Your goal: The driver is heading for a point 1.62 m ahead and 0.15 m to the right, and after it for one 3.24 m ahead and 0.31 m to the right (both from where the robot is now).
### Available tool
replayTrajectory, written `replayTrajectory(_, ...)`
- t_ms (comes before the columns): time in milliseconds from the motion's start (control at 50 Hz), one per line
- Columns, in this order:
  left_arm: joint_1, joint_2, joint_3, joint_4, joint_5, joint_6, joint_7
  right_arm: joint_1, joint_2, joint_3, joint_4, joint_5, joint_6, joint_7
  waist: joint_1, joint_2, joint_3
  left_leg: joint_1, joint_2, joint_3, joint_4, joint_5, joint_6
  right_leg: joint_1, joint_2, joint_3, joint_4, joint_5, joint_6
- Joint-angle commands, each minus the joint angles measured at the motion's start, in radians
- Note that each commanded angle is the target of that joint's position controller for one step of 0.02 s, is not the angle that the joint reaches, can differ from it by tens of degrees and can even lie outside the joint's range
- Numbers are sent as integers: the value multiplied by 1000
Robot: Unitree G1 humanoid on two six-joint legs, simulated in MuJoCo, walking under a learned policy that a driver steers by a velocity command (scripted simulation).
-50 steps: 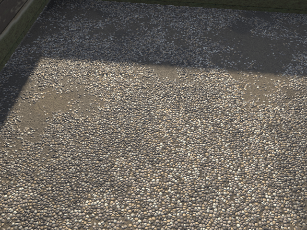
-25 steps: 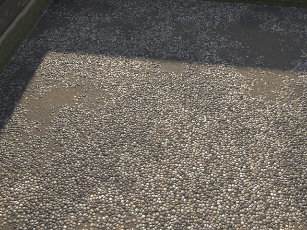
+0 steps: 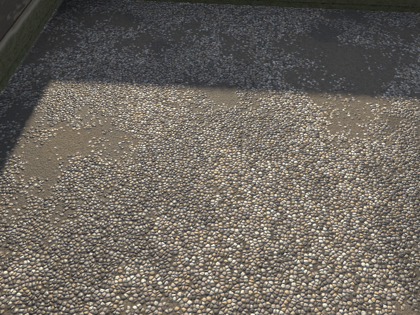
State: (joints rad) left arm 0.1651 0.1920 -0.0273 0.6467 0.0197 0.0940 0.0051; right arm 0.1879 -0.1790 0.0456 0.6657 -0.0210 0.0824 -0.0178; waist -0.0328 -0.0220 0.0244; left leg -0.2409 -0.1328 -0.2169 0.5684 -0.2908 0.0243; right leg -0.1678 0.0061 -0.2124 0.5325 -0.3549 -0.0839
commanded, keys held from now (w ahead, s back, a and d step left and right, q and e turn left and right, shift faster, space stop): w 1.00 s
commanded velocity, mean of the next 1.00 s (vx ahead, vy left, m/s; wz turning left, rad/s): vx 0.45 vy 0.00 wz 0.00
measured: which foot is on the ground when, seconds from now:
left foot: down 0.00-1.00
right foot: down 0.00-1.00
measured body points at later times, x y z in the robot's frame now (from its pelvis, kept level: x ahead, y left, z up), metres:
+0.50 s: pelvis -0.01 +0.01 -0.01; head -0.02 +0.01 +0.44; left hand +0.16 +0.22 -0.11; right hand +0.18 -0.21 -0.09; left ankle +0.01 +0.11 -0.73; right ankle -0.03 -0.05 -0.73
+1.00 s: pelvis -0.01 +0.00 -0.01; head -0.03 +0.01 +0.44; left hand +0.17 +0.21 -0.09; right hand +0.19 -0.20 -0.09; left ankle +0.01 +0.11 -0.73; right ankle -0.03 -0.05 -0.73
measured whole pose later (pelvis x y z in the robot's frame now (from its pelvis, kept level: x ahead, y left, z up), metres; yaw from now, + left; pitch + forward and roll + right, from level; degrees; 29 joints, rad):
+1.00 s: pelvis -0.01 +0.00 -0.01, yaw +0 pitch -2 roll +0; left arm 0.19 0.17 -0.04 0.56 0.03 0.04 -0.01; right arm 0.08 -0.17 0.06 0.65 -0.01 0.07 -0.01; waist 0.00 -0.01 -0.01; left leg -0.30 -0.13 -0.17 0.67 -0.33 0.03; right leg -0.22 -0.01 -0.22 0.66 -0.41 -0.08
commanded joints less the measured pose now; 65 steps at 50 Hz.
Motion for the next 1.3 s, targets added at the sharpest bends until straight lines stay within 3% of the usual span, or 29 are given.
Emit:
replayTrajectory(20,-3,89,32,-75,2,-18,3,-19,-84,-24,-50,17,-14,-22,17,11,-122,-141,83,-12,-53,173,69,193,-118,81,-43,140,22)
replayTrajectory(40,-15,75,26,-83,1,-19,1,-54,-90,-25,-59,20,-10,-25,22,34,-67,-175,85,-30,-55,180,77,169,-103,83,-44,83,29)
replayTrajectory(80,-28,66,20,-91,2,-24,1,-79,-88,-24,-66,20,-7,-25,21,31,-35,-202,91,-37,-44,188,77,152,-104,90,-39,84,30)
replayTrajectory(100,-71,59,15,-121,-4,-19,6,-123,-79,-20,-93,8,-10,-4,11,8,18,-242,84,22,7,303,58,129,-143,114,-26,259,29)
replayTrajectory(120,-63,70,22,-117,0,-19,7,-106,-75,-21,-87,-1,-14,0,5,-5,-23,-218,79,45,25,300,48,135,-173,119,-13,350,17)
replayTrajectory(140,-14,77,28,-96,5,-29,6,-55,-76,-22,-59,13,-14,-19,17,4,-108,-154,80,11,-11,200,59,160,-140,99,-14,220,16)
replayTrajectory(160,-22,68,23,-103,4,-32,4,-86,-79,-22,-68,16,-12,-22,23,22,-73,-171,80,-3,-16,208,67,142,-122,98,-15,163,24)
replayTrajectory(220,-44,59,18,-114,3,-36,4,-116,-79,-21,-78,16,-6,-20,17,19,-49,-183,85,-8,-4,232,68,118,-112,98,-9,143,29)
replayTrajectory(480,-29,55,14,-133,7,-54,1,-182,-71,-14,-98,13,-6,-13,20,20,-75,-168,80,12,21,223,58,82,-127,109,5,142,28)
replayTrajectory(500,-53,45,7,-152,16,-55,-10,-180,-75,-11,-97,16,-12,-7,22,30,-64,-167,76,-10,13,194,48,47,-114,110,4,97,29)
replayTrajectory(600,-40,45,6,-159,16,-63,-19,-199,-78,-9,-106,15,-20,-3,30,40,-75,-186,83,-35,-11,166,52,63,-106,118,11,70,35)
replayTrajectory(1200,-37,43,0,-181,10,-69,-17,-210,-65,-7,-108,13,-25,0,31,12,-82,-155,68,22,29,160,29,52,-131,128,-2,150,30)
replayTrajectory(1220,-10,55,7,-164,2,-67,-7,-214,-63,-10,-108,9,-19,-6,30,2,-93,-160,74,39,38,184,39,84,-144,126,6,198,27)
replayTrajectory(1300,-15,51,7,-163,2,-62,1,-210,-60,-11,-105,10,-13,-9,26,-1,-87,-155,73,58,51,190,35,75,-152,122,9,232,21)
Keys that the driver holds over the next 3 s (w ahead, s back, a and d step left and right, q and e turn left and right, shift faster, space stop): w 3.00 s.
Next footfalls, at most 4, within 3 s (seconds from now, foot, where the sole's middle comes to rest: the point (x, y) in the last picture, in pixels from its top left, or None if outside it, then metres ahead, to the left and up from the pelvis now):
none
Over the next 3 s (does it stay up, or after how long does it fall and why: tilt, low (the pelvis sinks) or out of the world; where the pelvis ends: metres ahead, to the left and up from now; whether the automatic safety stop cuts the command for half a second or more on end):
stays up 0.00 0.01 -0.01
